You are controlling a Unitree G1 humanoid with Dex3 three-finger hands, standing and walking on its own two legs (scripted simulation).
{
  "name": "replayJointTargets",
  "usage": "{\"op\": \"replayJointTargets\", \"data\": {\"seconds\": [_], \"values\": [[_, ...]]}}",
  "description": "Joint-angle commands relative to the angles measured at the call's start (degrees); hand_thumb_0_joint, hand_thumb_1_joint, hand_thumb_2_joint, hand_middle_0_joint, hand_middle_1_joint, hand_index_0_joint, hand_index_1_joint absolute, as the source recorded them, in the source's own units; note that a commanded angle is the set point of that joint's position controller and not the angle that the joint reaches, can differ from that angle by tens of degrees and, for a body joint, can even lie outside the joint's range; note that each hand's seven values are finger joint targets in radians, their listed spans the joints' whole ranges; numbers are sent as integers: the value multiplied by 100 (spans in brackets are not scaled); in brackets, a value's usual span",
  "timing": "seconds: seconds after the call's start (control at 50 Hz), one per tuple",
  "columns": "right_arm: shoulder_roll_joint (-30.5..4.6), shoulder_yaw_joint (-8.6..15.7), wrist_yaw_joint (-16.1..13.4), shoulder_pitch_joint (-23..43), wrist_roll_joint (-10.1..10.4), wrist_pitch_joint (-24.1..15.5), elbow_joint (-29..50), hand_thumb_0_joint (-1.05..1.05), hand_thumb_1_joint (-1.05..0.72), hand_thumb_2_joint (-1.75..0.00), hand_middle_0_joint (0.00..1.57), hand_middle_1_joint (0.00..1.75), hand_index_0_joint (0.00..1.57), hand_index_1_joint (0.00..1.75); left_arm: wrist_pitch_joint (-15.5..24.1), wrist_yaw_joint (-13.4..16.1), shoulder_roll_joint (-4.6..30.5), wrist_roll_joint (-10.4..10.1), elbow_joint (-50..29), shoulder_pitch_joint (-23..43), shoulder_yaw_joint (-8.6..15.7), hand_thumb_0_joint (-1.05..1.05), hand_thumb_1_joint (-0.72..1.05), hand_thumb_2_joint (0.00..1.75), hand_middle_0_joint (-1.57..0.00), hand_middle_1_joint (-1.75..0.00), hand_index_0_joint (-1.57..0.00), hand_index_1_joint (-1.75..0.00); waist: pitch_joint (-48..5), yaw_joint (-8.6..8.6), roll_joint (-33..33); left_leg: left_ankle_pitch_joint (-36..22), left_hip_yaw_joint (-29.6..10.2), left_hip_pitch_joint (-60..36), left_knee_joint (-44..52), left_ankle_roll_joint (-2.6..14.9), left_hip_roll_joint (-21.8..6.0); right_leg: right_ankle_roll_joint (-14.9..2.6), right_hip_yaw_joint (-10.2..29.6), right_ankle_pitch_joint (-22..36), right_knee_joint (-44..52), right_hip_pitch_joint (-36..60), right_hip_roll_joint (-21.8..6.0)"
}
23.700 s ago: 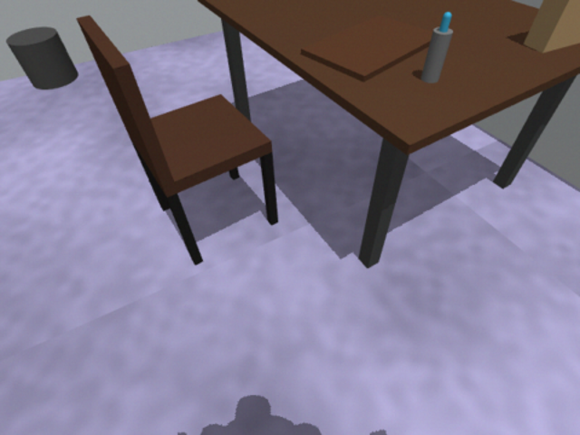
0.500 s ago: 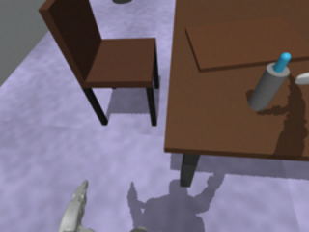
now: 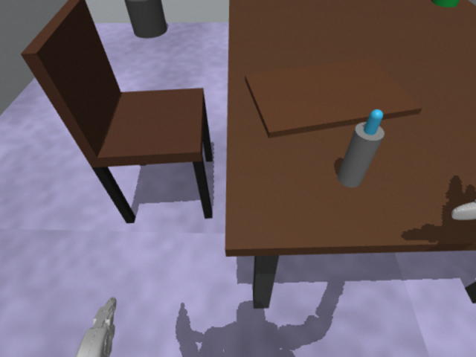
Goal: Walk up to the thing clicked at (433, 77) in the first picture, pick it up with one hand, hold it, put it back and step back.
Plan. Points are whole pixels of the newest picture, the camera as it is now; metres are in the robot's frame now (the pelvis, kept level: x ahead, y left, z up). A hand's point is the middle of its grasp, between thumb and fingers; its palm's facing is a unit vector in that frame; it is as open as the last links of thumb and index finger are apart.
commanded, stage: sink last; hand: right
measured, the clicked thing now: (362, 148) +0.49 -0.22 +0.06
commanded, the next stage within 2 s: home in 0.74 s
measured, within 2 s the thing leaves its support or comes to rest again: neither
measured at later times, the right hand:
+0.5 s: hand out of the picture +0.15 -0.25 +0.13, palm faces +0.42 +0.80 -0.42, open 17.5 cm
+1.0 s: hand out of the picture +0.14 -0.26 +0.13, palm faces +0.44 +0.79 -0.43, open 17.4 cm
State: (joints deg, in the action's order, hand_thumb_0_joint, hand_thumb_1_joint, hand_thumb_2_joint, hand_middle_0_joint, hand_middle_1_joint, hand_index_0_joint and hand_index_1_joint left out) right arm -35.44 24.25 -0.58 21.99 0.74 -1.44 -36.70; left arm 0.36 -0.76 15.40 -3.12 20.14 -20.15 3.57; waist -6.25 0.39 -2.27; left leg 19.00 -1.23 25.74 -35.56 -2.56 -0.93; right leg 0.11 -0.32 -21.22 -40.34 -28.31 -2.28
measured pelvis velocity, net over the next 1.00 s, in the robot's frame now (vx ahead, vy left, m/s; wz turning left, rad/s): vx -0.03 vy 0.03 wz -0.04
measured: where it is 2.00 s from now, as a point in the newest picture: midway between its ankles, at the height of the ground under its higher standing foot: outside the picture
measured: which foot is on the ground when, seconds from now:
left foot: down 0.00-1.00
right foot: down 0.00-1.00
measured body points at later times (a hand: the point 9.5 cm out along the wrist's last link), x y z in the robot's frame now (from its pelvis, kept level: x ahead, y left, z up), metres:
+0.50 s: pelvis -0.01 +0.03 +0.01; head -0.02 +0.05 +0.45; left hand +0.16 +0.28 -0.06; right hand +0.12 -0.29 +0.15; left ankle -0.02 +0.16 -0.72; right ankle -0.02 -0.11 -0.72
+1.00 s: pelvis -0.03 +0.03 +0.01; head -0.03 +0.05 +0.46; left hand +0.14 +0.28 -0.06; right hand +0.11 -0.30 +0.15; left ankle -0.02 +0.16 -0.72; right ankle -0.02 -0.11 -0.72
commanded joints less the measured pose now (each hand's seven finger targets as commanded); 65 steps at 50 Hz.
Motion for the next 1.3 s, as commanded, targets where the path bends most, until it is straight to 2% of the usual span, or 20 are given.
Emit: {"op": "replayJointTargets", "data": {"seconds": [0.0, 0.1, 0.18, 0.24, 0.28, 0.3, 0.38, 0.42, 0.5, 0.56, 0.66, 0.7, 0.76, 0.82, 0.84, 0.98, 1.06, 1.14, 1.22, 1.28], "values": [[-1148, 204, -112, 205, 249, -263, 3237, 0, 54, -5, 6, 5, 6, 5, 204, 119, 861, -88, -931, -142, 573, 0, -53, 5, -5, -5, -5, -4, -1549, -127, -642, -1937, 572, -616, 225, 375, 278, 151, -71, 3318, 554, 1821, -52], [-708, 434, -266, -1421, 381, -235, 5096, 0, 59, -4, 6, 5, 5, 5, 97, 252, 882, -70, -535, -28, 923, 0, -54, 5, -5, -5, -5, -4, -771, -212, -633, -1800, 525, -964, 356, 364, 205, 97, -149, 2666, 829, 1534, 33], [-240, 403, -366, -2473, 408, -364, 5951, 0, 59, -4, 6, 5, 5, 5, 158, 343, 552, -14, -732, 384, 672, 0, -54, 5, -5, -5, -5, -5, -467, -283, -370, -1572, 475, -1196, 435, 293, 136, 19, -192, 1998, 911, 1282, 118], [233, 117, -352, -3271, 388, -487, 6359, 0, 59, -4, 6, 5, 5, 5, 201, 439, 489, 44, -759, 375, 664, 0, -54, 5, -5, -5, -5, -5, -362, -225, -209, -1525, 442, -1206, 482, 248, 87, -16, -241, 1858, 912, 1341, 178], [565, -45, -319, -3919, 378, -562, 6431, 0, 57, -4, 6, 5, 5, 5, 255, 431, 264, 54, -785, 333, 453, 0, -54, 5, -5, -5, -5, -5, -196, -311, -18, -1534, 456, -1209, 481, 218, 63, -32, -260, 1854, 889, 1281, 202], [398, 201, -320, -4008, 388, -585, 6329, 0, 57, -4, 5, 5, 5, 5, 249, 462, 414, 46, -773, 193, 655, 0, -54, 5, -5, -5, -5, -5, -112, -258, 95, -1385, 429, -1139, 561, 190, 37, -67, -281, 1668, 891, 1253, 228], [597, 203, -232, -4692, 422, -741, 6618, 0, 57, -4, 5, 5, 5, 5, 322, 473, 596, 65, -792, 54, 937, 0, -54, 5, -5, -5, -5, -5, 226, -247, 215, -856, 451, -931, 668, 176, 12, -92, -276, 1173, 1028, 1213, 263], [537, 238, -223, -4450, 410, -814, 6710, 0, 58, -4, 5, 5, 5, 5, 364, 480, 460, 78, -829, 18, 800, 0, -53, 4, -5, -5, -5, -4, 287, -176, 321, -686, 401, -802, 754, 149, -27, -120, -269, 1019, 1038, 1257, 298], [629, 238, -231, -4384, 371, -928, 6333, 0, 58, -4, 5, 5, 5, 5, 498, 560, 589, 118, -622, 167, 1027, 0, -53, 4, -5, -5, -6, -4, 540, -155, 328, -330, 383, -636, 833, 161, -61, -106, -225, 734, 1112, 1314, 313], [545, 330, -220, -4296, 347, -1111, 6362, 0, 58, -4, 5, 6, 5, 6, 617, 532, 245, 141, -657, 295, 636, 0, -53, 4, -5, -5, -6, -4, 549, -328, 438, -154, 349, -699, 902, 164, -99, -97, -226, 701, 1098, 1250, 340], [344, 628, -264, -4324, 332, -1333, 6001, 0, 55, -5, 5, 5, 5, 5, 751, 562, 437, 182, -449, 354, 779, 0, -54, 5, -5, -5, -5, -5, 561, -394, 133, -52, 325, -803, 950, 202, -98, -62, -225, 603, 1236, 1215, 357], [437, 536, -238, -4350, 331, -1425, 5984, 0, 55, -5, 5, 5, 5, 5, 791, 540, 264, 206, -425, 461, 572, 0, -54, 6, -5, -5, -5, -6, 545, -435, 137, 27, 267, -863, 1041, 199, -132, -52, -238, 617, 1241, 1236, 360], [444, 495, -243, -4381, 326, -1525, 5984, 0, 53, -5, 5, 5, 5, 5, 873, 553, 269, 208, -280, 412, 575, 0, -54, 6, -6, -6, -5, -6, 477, -415, 13, -281, 323, -970, 1013, 209, -83, -56, -231, 829, 1315, 1340, 335], [433, 556, -238, -4418, 324, -1593, 5852, 0, 50, -5, 5, 5, 5, 5, 941, 567, 685, 224, -290, 511, 971, 0, -54, 7, -6, -6, -5, -7, 361, -346, 196, -480, 392, -1077, 1011, 204, -47, -64, -211, 965, 1358, 1464, 325], [387, 606, -236, -4435, 319, -1600, 5827, 0, 56, -5, 5, 5, 5, 5, 946, 552, 572, 221, -267, 436, 863, 0, -46, 15, -11, -14, -11, -15, 342, -383, 198, -542, 432, -1142, 1014, 209, -20, -77, -197, 1010, 1410, 1488, 312], [1011, -188, -118, -4545, 278, -1745, 5254, 0, 58, -4, 5, 5, 5, 5, 1006, 414, -322, 179, -174, 854, -168, 0, 10, 57, -14, -20, -14, -20, 762, -423, 204, -141, 452, -1147, 1209, 231, 24, -59, -238, 713, 1627, 1349, 284], [1101, -446, -113, -4780, 218, -1657, 4946, 0, 57, -5, 5, 5, 5, 5, 1022, 456, 328, 229, 77, 766, 319, 0, 42, 63, -15, -22, -15, -22, 474, -243, 109, -494, 505, -1221, 1115, 246, 83, -47, -200, 915, 1713, 1553, 254], [1295, -820, -107, -4648, 148, -1493, 4493, 0, 54, -6, 5, 5, 5, 5, 1053, 490, 541, 247, 251, 788, 532, 0, 64, 76, -17, -26, -17, -25, 313, -86, 234, -1036, 540, -1223, 1052, 228, 94, -49, -152, 1401, 1641, 1805, 227], [1515, -1257, -159, -4397, 59, -1291, 3905, 0, 56, -5, 5, 5, 5, 5, 1059, 491, 86, 249, 371, 1073, 126, 0, 89, 90, -20, -30, -20, -30, 179, -106, 173, -1155, 507, -1330, 1084, 232, 54, -53, -140, 1494, 1594, 1832, 238], [1770, -1699, -155, -4124, 23, -1189, 3257, 0, 57, -4, 5, 5, 5, 5, 1037, 516, -9, 261, 473, 1217, -84, 0, 89, 90, -20, -30, -20, -30, 344, -14, 223, -924, 489, -1213, 1118, 231, 67, -56, -153, 1214, 1639, 1698, 232]]}}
